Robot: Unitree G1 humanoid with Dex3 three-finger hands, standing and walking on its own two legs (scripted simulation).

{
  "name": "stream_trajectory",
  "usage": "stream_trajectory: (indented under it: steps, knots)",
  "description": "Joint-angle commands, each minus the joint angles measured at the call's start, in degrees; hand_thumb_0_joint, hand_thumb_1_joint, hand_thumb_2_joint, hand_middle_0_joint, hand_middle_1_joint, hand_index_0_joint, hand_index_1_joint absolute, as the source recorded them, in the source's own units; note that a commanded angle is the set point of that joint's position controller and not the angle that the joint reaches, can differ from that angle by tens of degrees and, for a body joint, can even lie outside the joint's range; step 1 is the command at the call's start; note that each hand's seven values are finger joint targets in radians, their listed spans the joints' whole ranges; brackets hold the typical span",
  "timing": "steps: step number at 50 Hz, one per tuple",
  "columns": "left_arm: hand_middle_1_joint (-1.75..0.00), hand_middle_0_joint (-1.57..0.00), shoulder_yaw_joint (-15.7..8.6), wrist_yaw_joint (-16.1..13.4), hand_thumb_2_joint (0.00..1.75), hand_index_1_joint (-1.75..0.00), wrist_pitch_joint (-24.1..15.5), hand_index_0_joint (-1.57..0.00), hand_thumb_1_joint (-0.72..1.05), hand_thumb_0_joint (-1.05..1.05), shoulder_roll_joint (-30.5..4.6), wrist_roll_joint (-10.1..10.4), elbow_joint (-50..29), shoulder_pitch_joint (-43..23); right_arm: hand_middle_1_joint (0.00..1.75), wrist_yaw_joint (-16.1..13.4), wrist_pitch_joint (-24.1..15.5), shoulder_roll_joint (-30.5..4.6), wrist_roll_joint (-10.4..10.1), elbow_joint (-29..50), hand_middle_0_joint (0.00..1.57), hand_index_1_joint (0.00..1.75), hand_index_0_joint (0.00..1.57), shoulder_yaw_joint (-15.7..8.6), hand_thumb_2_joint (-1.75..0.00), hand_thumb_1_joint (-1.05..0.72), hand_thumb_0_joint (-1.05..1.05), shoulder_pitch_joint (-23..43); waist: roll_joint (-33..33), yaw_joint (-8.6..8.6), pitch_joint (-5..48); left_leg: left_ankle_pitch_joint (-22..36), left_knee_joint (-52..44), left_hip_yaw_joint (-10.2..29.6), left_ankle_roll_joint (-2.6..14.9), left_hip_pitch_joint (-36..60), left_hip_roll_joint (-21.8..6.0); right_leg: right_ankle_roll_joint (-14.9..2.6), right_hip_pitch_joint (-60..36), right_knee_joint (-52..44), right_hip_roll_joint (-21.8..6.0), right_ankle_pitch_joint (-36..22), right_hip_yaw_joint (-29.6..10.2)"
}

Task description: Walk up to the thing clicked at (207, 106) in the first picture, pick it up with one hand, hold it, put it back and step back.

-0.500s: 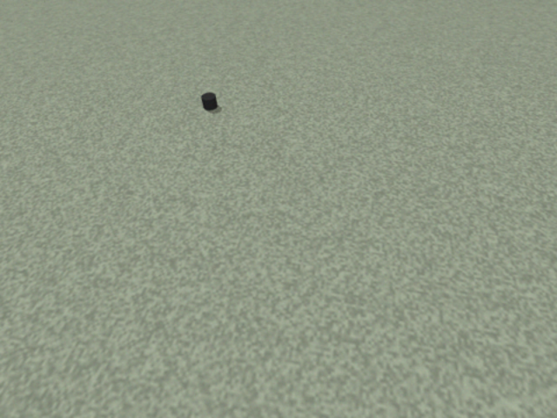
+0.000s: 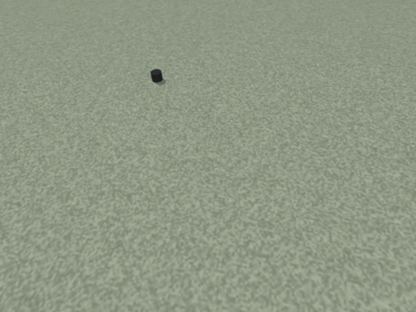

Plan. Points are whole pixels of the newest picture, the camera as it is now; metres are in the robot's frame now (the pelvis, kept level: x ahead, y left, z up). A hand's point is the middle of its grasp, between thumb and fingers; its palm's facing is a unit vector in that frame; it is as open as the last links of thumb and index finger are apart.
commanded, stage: stand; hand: left
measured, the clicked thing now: (156, 75) +2.06 +0.56 -0.74
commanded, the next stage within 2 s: walk up in 0.62 s
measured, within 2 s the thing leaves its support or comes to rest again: neither
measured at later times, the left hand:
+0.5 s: hand out of the picture +0.08 +0.26 -0.16, palm faces -0.01 -0.94 -0.34, open 7.4 cm
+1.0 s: hand (24, 304) +0.17 +0.43 -0.14, palm faces -0.21 -0.83 -0.52, open 7.4 cm
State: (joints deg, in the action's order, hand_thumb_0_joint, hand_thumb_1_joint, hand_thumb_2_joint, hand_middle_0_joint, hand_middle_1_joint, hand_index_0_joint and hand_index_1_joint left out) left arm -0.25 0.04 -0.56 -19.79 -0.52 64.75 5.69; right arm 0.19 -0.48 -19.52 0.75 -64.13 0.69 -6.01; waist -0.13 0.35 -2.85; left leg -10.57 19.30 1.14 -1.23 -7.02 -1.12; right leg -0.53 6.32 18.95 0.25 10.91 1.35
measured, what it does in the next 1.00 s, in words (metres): steps to the left: left foot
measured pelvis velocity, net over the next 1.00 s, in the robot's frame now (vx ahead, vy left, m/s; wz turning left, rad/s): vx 0.09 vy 0.12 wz -0.23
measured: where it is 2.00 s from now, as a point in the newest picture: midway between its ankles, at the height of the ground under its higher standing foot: (179, 229)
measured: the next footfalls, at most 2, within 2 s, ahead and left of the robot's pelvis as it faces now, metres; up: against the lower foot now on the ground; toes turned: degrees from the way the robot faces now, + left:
left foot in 1.00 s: +0.25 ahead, +0.25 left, +0.00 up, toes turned -16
right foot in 1.50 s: +0.39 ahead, +0.02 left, +0.00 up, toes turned -41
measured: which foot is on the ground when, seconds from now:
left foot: down 0.00-0.66, up 0.68-0.98, down 1.00-1.00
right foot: down 0.00-1.00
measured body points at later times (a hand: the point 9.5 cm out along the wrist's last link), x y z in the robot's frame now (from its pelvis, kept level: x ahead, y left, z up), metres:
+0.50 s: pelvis +0.01 +0.00 +0.00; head +0.02 +0.00 +0.45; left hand +0.08 +0.30 -0.13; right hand +0.09 -0.29 -0.13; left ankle +0.00 +0.13 -0.75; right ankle -0.01 -0.11 -0.75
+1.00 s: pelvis +0.09 +0.12 -0.02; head +0.11 +0.10 +0.42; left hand +0.18 +0.47 -0.11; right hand +0.18 -0.25 -0.11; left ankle +0.21 +0.26 -0.75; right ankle -0.01 -0.11 -0.75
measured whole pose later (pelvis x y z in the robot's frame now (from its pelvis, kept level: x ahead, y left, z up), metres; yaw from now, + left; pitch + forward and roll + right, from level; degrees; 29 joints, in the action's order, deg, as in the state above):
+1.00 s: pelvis +0.09 +0.12 -0.02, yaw -13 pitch +2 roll -1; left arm -3.1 -0.3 -4.1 -26.8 -0.6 55.6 20.2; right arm 9.3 0.8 -30.0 4.2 -47.0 -5.8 -5.8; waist -4.8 1.9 -0.5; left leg -17.0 36.3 5.9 -1.5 -26.6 -2.6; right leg 0.7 10.0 27.4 -4.5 22.0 -14.2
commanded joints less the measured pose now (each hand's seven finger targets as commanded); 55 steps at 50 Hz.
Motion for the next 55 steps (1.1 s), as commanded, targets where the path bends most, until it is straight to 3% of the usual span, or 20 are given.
stream_trajectory:
  steps: [1,9,30,31,32,33,35,37,40,43,46,47,48,49,50,51,52,53,54,55]
  knots:
    - [-0.3,-0.2,-2.1,-0.5,0.9,-0.3,-1.6,-0.2,0.9,0.0,-12.1,0.1,-3.3,-2.4,0.3,-0.8,-1.2,-12.1,-0.2,3.4,0.2,0.3,0.2,-2.5,-0.9,-0.9,0.0,1.6,0.0,-0.39,4.1,7.1,-2.4,4.3,2.65,0.2,-6.1,-1.1,-1.1,-3.8,-8.1,-8.3,-6.4]
    - [-0.3,-0.2,-2.1,-0.5,0.9,-0.3,-1.6,-0.2,0.9,0.0,-12.3,0.1,-3.2,-1.9,0.3,-0.8,-1.4,-12.0,-0.4,3.5,0.2,0.3,0.2,-2.4,-0.9,-0.9,0.0,1.2,0.1,-0.47,5.7,11.3,-2.2,4.4,2.43,1.9,-6.3,-1.14,-2.3,-2.7,-8.1,-12.1,-5.8]
    - [-0.3,-0.2,-2.2,-0.7,0.9,-0.3,-1.3,-0.2,0.9,0.0,-12.3,0.1,-3.2,-1.8,0.3,-0.9,-1.4,-12.4,-0.3,3.4,0.2,0.3,0.2,-2.5,-0.9,-0.9,0.0,1.3,0.2,-0.3,4.6,10.2,-3.0,4.6,2.51,1.7,-6.4,-0.96,-2.1,-3.1,-8.1,-10.0,-5.5]
    - [-0.3,-0.2,-5.2,0.3,0.9,-0.3,-2.0,-0.2,0.9,0.0,-22.4,0.2,-5.9,8.9,0.3,2.5,-2.0,-22.2,2.7,12.8,0.2,0.3,0.2,-8.6,-0.9,-0.9,0.0,5.5,-6.7,-0.05,5.4,-21.5,10.9,-0.9,4.55,3.5,-2.9,-5.51,10.0,0.4,-10.3,18.0,-16.7]
    - [-0.3,-0.2,-5.2,0.4,0.9,-0.3,-2.4,-0.2,0.9,0.0,-22.0,0.1,-5.8,8.6,0.3,4.1,-1.5,-19.5,3.2,13.6,0.2,0.3,0.2,-8.1,-0.9,-0.9,0.0,5.9,-4.5,-0.58,2.1,-27.3,16.0,1.0,5.7,-2.9,-2.0,-7.23,15.2,-2.3,-12.8,30.8,-23.0]
    - [-0.3,-0.2,-5.7,0.2,0.9,-0.3,-2.6,-0.2,0.9,0.0,-22.3,-0.2,-6.4,6.7,0.3,5.0,-1.2,-17.8,3.3,14.9,0.2,0.3,0.2,-7.7,-0.9,-0.9,0.0,5.6,-0.4,-1.26,-0.2,-22.3,23.7,1.2,5.2,-6.7,0.0,-8.44,18.2,-6.2,-15.5,36.0,-29.4]
    - [-0.3,-0.2,-6.7,-0.7,0.9,-0.3,-4.1,-0.2,0.9,0.0,-23.4,-0.5,-9.1,3.0,0.3,6.5,-0.7,-14.7,2.9,18.7,0.2,0.3,0.2,-7.2,-0.9,-0.9,0.0,7.5,4.5,-1.7,-0.6,-14.2,31.0,11.0,4.14,-26.2,-2.2,-12.69,6.7,-8.0,-20.0,35.2,-40.6]
    - [-0.3,-0.2,-6.9,-1.3,0.9,-0.3,-5.3,-0.2,0.9,0.0,-23.9,-0.2,-10.3,3.6,0.3,7.4,-0.6,-15.2,2.9,20.7,0.2,0.3,0.2,-7.6,-0.9,-0.9,0.0,7.0,7.1,-2.38,2.5,-10.9,34.8,11.8,1.71,-34.2,-2.5,-13.14,-2.7,-8.0,-18.4,28.1,-37.8]
    - [-0.3,-0.2,-7.1,-1.4,0.9,-0.3,-5.6,-0.2,0.9,0.0,-23.1,0.0,-10.9,10.3,0.3,7.7,-1.1,-15.8,3.0,22.3,0.2,0.3,0.2,-7.6,-0.9,-0.9,0.0,7.8,7.8,0.75,7.3,-13.7,27.6,8.7,-0.02,-33.4,-1.3,-12.93,-9.4,-6.6,-15.9,24.4,-34.5]
    - [-0.3,-0.2,-7.4,-1.3,0.9,-0.3,-5.6,-0.2,0.9,0.0,-23.5,0.1,-11.3,12.7,0.3,8.3,-0.9,-16.8,3.4,24.0,0.2,0.3,0.2,-8.1,-0.9,-0.9,0.0,9.9,8.9,2.19,4.8,-13.8,23.0,6.2,-0.66,-32.0,-0.8,-11.75,-7.0,-5.7,-13.6,19.4,-30.4]
    - [-0.3,-0.2,-7.4,-1.3,0.9,-0.3,-5.6,-0.2,0.9,0.0,-25.0,0.2,-12.6,12.0,0.3,8.8,-0.9,-17.3,3.3,24.7,0.2,0.3,0.2,-8.5,-0.9,-0.9,0.0,9.1,9.9,1.21,2.9,-10.5,18.8,4.1,-0.06,-25.5,-0.8,-10.33,0.0,-3.4,-11.7,14.3,-26.1]
    - [-0.3,-0.2,-7.3,-1.3,0.9,-0.3,-5.5,-0.2,0.9,0.0,-25.3,0.3,-13.5,10.7,0.3,9.0,-1.0,-17.4,3.0,24.6,0.2,0.3,0.2,-8.6,-0.9,-0.9,0.0,7.4,10.7,0.16,3.4,-8.5,17.4,3.2,0.04,-21.6,-0.6,-9.77,3.1,-2.2,-11.2,12.7,-24.3]
    - [-0.3,-0.2,-7.4,-1.5,0.9,-0.3,-5.5,-0.2,0.9,0.0,-26.3,0.1,-14.9,6.4,0.3,9.0,-0.9,-18.2,2.6,23.8,0.2,0.3,0.2,-9.3,-0.9,-0.9,0.0,2.5,11.1,-3.64,4.1,-5.2,16.3,3.2,0.44,-12.4,-1.5,-8.52,11.5,0.9,-11.3,13.7,-22.2]
    - [-0.3,-0.2,-6.9,-1.7,0.9,-0.3,-5.3,-0.2,0.9,0.0,-25.5,0.1,-16.6,0.8,0.3,8.8,-0.8,-19.2,2.3,21.2,0.2,0.3,0.2,-10.1,-0.9,-0.9,0.0,-6.3,6.6,-9.59,5.6,-1.4,11.9,1.7,0.62,3.2,-0.8,-6.34,24.5,8.1,-7.7,17.8,-17.1]
    - [-0.3,-0.2,-5.7,-2.1,0.9,-0.3,-5.0,-0.2,0.9,0.0,-21.6,-0.6,-18.0,-1.3,0.3,7.7,-0.9,-22.3,2.4,17.9,0.2,0.3,0.2,-11.8,-0.9,-0.9,0.0,-17.3,-3.2,-15.59,8.8,-3.8,8.5,2.9,1.23,20.5,-1.5,-4.29,38.9,22.7,-2.4,22.9,-11.4]
    - [-0.3,-0.2,-3.9,-2.7,0.9,-0.3,-4.9,-0.2,0.9,0.0,-15.7,-0.8,-18.5,0.4,0.3,6.5,-1.3,-26.9,2.7,17.2,0.2,0.3,0.2,-13.1,-0.9,-0.9,0.0,-23.4,-19.9,-17.11,11.1,-20.9,-1.5,19.5,0.77,22.8,-12.0,-4.02,46.9,43.5,5.3,29.1,-5.4]
    - [-0.3,-0.2,-3.3,-3.2,0.9,-0.3,-4.5,-0.2,0.9,0.0,-16.3,0.0,-18.6,4.2,0.3,6.0,-1.6,-29.9,1.9,20.7,0.2,0.3,0.2,-13.2,-0.9,-0.9,0.0,-13.6,-20.2,-11.23,7.3,-36.0,-11.8,36.2,4.02,13.5,-21.2,-3.14,48.5,51.9,3.0,24.3,-4.8]
    - [-0.3,-0.2,-3.4,-3.2,0.9,-0.3,-4.4,-0.2,0.9,0.0,-18.9,0.5,-17.3,6.5,0.3,5.8,-1.6,-31.4,0.7,22.8,0.2,0.3,0.2,-13.0,-0.9,-0.9,0.0,-4.7,-15.5,-6.39,4.9,-43.1,-16.0,42.2,9.22,4.3,-23.7,-4.16,44.4,54.2,-3.3,16.7,-7.0]
    - [-0.3,-0.2,-3.6,-2.7,0.9,-0.3,-4.3,-0.2,0.9,0.0,-21.2,1.0,-15.0,8.7,0.3,5.4,-1.8,-28.6,0.4,24.4,0.2,0.3,0.2,-12.3,-0.9,-0.9,0.0,-0.7,-11.4,-4.35,4.2,-42.0,-14.9,37.2,9.99,-0.1,-23.2,-3.85,41.3,52.6,-6.8,12.3,-5.2]
    - [-0.3,-0.2,-4.9,-2.0,0.9,-0.3,-3.9,-0.2,0.9,0.0,-23.9,1.7,-12.3,9.9,0.3,5.3,-1.6,-24.9,0.9,25.1,0.2,0.3,0.2,-11.5,-0.9,-0.9,0.0,0.6,-9.6,-3.51,4.3,-38.6,-13.0,28.3,8.01,-2.7,-19.3,-2.52,37.4,49.5,-7.6,9.7,-4.0]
